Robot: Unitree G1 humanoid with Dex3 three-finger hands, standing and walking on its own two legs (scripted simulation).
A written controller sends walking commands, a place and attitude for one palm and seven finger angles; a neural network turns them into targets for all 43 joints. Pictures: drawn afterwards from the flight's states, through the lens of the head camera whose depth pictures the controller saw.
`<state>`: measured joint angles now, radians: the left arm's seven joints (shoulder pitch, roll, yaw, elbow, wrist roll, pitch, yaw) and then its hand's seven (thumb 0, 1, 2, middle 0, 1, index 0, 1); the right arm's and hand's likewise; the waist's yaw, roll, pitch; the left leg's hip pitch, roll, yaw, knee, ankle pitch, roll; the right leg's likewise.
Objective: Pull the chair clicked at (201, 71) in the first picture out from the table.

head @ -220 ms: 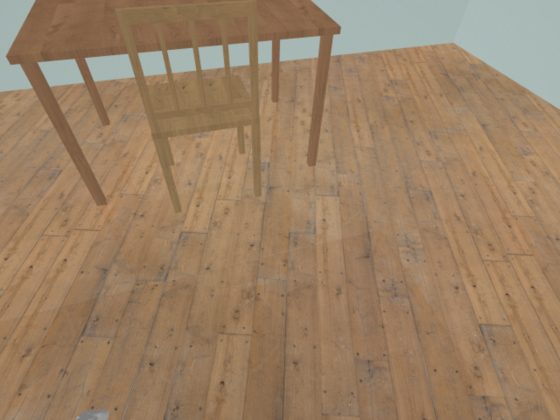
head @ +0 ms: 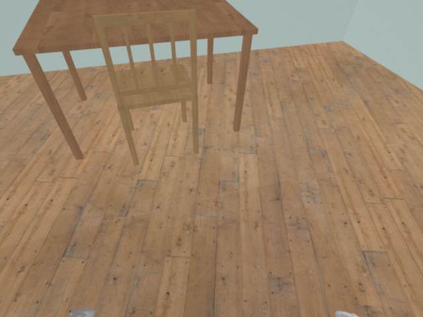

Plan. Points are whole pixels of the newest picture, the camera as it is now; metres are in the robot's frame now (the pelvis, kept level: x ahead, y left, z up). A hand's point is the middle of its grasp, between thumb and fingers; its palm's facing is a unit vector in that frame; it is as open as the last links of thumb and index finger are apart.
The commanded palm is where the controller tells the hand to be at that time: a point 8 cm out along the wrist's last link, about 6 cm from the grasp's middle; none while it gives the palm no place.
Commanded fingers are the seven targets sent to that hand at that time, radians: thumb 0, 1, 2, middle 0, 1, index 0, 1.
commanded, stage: stand and wait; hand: left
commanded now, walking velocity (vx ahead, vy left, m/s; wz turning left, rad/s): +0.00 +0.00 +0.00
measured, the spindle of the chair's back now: (152, 57) +1.22 +0.35 -0.07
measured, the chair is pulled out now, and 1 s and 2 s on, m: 0.00 0.00 0.00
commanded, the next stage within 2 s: look at it before walking up in 0.60 s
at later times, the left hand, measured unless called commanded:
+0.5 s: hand out of the picture +0.05 +0.24 -0.16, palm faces -0.03 -0.94 -0.33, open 7.4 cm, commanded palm none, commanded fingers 0.00 0.90 0.90 -0.20 -0.30 -0.20 -0.30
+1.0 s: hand out of the picture +0.06 +0.23 -0.15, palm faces -0.03 -0.94 -0.33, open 7.4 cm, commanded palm none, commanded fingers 0.00 0.90 0.90 -0.20 -0.30 -0.20 -0.30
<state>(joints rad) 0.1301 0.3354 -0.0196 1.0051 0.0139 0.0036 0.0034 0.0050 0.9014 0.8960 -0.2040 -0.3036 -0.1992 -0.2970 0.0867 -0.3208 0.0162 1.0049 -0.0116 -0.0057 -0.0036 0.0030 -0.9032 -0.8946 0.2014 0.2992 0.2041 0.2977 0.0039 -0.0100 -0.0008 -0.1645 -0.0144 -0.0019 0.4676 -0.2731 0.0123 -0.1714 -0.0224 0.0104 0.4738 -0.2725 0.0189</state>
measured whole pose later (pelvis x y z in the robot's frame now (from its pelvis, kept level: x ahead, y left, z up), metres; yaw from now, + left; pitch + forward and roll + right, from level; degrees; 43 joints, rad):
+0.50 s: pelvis -0.01 -0.01 +0.00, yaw +0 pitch -2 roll +0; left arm 0.16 0.34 -0.01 1.08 0.01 0.00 0.00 0.01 0.90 0.90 -0.20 -0.30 -0.20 -0.30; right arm 0.15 -0.33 0.01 1.11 -0.01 0.00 0.00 0.00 -0.90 -0.89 0.20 0.30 0.20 0.30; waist 0.00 -0.01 0.03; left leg -0.15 0.00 -0.01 0.41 -0.22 -0.01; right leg -0.16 -0.01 0.00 0.42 -0.23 0.00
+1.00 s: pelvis -0.01 -0.02 +0.01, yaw +0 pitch -2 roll +0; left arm 0.15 0.33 -0.01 1.08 0.01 0.00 0.00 0.00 0.90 0.90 -0.20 -0.30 -0.20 -0.30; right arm 0.13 -0.33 0.01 1.11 -0.01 0.00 0.00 0.00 -0.90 -0.89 0.20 0.30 0.20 0.30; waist 0.00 -0.01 0.02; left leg -0.15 0.01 -0.01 0.39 -0.21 -0.01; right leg -0.16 0.00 0.00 0.40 -0.21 0.00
